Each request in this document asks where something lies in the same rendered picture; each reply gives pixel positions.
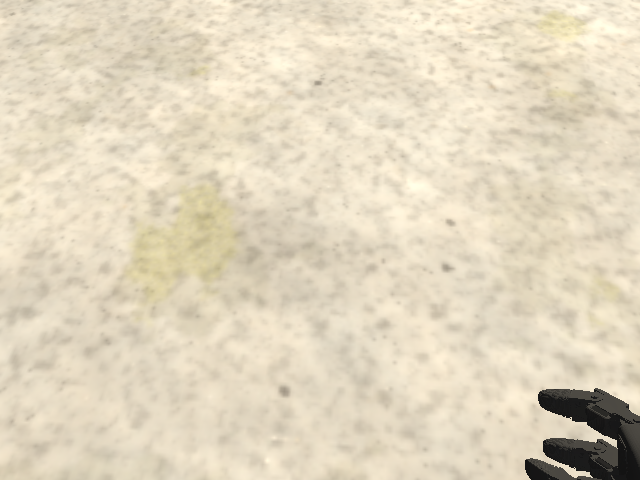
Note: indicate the robot right hand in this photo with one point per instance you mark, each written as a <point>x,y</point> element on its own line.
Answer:
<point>604,413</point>

